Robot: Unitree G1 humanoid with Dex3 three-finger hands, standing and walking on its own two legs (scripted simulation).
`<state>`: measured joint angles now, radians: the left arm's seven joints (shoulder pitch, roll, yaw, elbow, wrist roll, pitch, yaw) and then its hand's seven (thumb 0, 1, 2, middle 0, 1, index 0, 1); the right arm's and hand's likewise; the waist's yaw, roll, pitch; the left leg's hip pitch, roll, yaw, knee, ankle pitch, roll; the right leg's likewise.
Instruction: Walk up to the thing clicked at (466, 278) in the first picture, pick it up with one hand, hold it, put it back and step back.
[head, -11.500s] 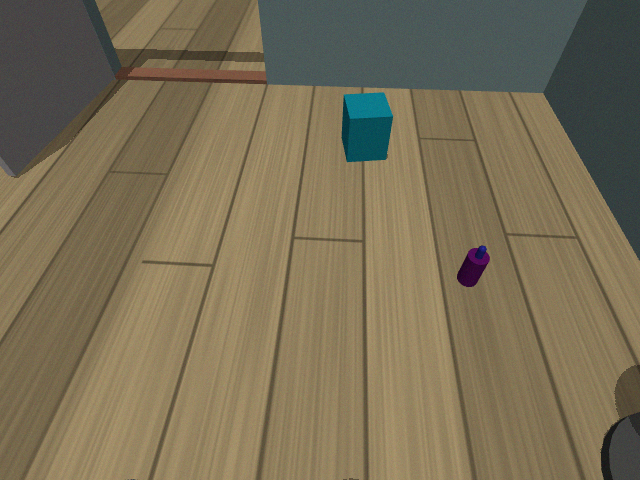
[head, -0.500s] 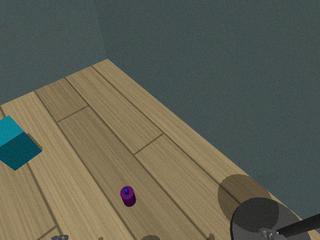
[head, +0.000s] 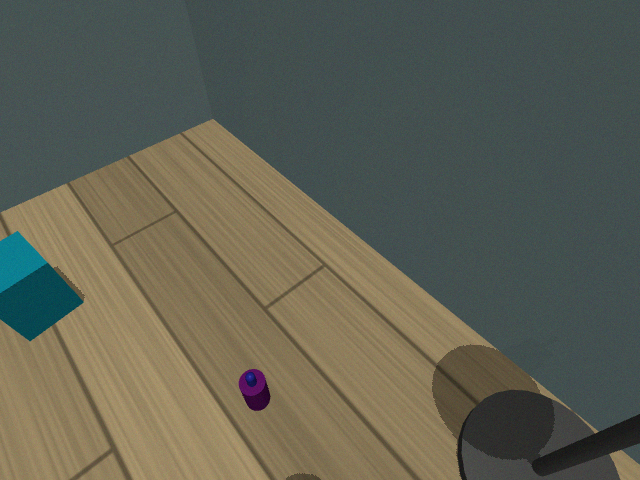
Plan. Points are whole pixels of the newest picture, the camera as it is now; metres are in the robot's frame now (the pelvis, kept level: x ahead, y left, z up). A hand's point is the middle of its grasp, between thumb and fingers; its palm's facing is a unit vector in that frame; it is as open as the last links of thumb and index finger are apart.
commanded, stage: stand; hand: left
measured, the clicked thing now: (254, 387) +0.44 +0.20 -0.68
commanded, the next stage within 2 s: walk up in 0.26 s
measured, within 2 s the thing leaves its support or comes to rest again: neither
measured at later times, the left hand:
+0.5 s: hand out of the picture +0.09 +0.27 -0.17, palm faces -0.01 -0.92 -0.38, open 7.4 cm
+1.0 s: hand out of the picture +0.00 +0.31 -0.19, palm faces -0.11 -0.92 -0.37, open 7.4 cm
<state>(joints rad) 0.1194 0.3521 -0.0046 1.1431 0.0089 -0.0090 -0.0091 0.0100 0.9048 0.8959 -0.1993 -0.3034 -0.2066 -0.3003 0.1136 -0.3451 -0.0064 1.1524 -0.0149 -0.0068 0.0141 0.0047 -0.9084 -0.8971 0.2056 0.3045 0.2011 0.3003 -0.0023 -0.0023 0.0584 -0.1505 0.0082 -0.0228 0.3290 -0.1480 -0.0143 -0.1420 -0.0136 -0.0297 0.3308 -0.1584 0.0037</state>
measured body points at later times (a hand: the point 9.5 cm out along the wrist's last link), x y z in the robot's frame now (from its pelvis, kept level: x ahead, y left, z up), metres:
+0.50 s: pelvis -0.03 +0.01 -0.02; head +0.04 +0.00 +0.43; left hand +0.09 +0.32 -0.14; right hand +0.08 -0.32 -0.14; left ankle +0.01 +0.13 -0.74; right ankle +0.02 -0.12 -0.75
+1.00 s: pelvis -0.12 +0.05 -0.02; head -0.04 +0.07 +0.42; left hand +0.01 +0.36 -0.16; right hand -0.05 -0.27 -0.14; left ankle -0.09 +0.14 -0.75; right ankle -0.16 -0.09 -0.72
